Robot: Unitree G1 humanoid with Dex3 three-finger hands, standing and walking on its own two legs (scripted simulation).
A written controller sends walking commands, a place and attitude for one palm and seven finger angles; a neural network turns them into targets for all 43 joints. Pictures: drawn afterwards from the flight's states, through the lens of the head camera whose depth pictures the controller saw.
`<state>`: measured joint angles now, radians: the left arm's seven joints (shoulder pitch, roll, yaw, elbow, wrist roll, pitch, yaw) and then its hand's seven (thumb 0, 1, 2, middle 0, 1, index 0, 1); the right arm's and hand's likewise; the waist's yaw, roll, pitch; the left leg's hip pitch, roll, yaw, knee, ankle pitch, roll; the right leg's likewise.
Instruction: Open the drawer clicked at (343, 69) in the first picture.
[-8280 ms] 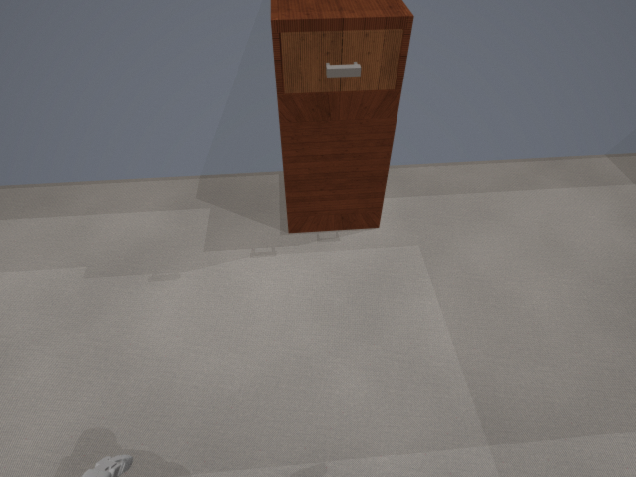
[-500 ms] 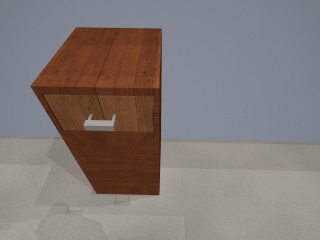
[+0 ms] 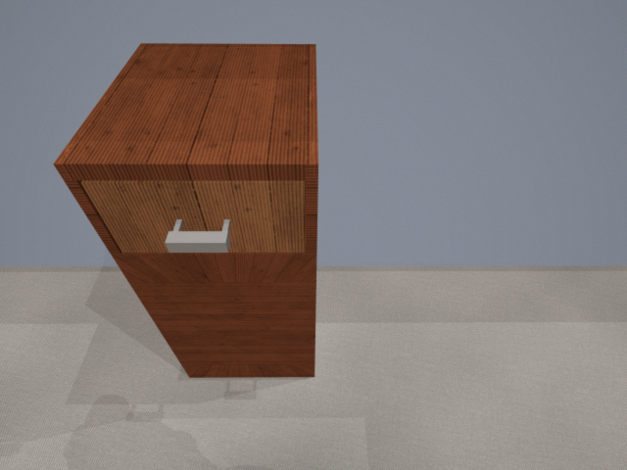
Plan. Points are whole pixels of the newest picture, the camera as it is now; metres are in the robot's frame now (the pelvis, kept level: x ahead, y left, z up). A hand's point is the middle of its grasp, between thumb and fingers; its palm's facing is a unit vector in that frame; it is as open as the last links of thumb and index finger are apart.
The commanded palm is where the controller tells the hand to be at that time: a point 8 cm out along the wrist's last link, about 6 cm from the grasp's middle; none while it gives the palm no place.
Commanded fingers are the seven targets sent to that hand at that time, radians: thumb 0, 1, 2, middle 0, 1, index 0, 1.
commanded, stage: look again from close up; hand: left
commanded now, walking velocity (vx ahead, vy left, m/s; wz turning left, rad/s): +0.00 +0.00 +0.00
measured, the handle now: (200, 233) +0.49 +0.22 -0.02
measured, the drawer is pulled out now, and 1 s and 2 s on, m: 0.00 0.00 0.00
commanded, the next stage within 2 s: raise the hand with hooked fingers in 0.26 s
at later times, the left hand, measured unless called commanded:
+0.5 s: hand out of the picture +0.10 +0.20 -0.08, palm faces -0.03 -0.85 -0.52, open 7.5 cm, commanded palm +0.09 +0.23 -0.04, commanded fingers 0.00 0.71 0.82 -0.21 -0.42 -0.21 -0.42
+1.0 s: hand (142, 435) +0.17 +0.21 -0.01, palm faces +0.15 -0.04 -0.99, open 9.9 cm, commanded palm +0.14 +0.22 +0.03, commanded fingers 0.00 0.13 0.57 -0.25 -0.80 -0.25 -0.80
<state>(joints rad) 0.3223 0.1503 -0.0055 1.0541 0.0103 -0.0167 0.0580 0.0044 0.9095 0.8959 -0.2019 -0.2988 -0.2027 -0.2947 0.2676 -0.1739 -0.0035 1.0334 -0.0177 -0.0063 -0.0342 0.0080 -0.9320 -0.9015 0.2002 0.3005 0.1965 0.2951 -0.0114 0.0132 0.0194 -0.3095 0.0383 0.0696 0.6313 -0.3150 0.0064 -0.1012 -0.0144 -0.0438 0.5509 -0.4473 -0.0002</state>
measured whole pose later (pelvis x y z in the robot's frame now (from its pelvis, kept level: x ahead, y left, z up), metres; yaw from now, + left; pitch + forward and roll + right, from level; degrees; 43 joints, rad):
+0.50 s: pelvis -0.02 +0.00 +0.00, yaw +0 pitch +3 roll +2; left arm 0.49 0.23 -0.07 0.22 0.20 0.07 0.20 0.02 0.88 0.88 -0.21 -0.32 -0.21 -0.31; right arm 0.33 -0.20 0.00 0.89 0.03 -0.21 -0.09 0.02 -0.92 -0.90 0.20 0.30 0.20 0.30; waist 0.01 0.01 -0.01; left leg -0.37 -0.01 0.10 0.54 -0.22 0.01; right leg -0.26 -0.06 -0.03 0.66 -0.42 -0.02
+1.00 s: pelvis -0.05 -0.05 -0.05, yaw +3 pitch +10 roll +1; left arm 0.28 0.42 0.00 0.02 1.02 -0.12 0.46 0.00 0.34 0.66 -0.27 -0.66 -0.27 -0.65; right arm 0.03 -0.23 -0.03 0.58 -0.08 0.03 -0.03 0.01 -0.91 -0.90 0.20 0.30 0.20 0.30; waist 0.10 0.05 -0.12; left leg -0.78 0.06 -0.04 0.96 -0.35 -0.02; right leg -0.60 0.02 -0.11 1.01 -0.59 -0.09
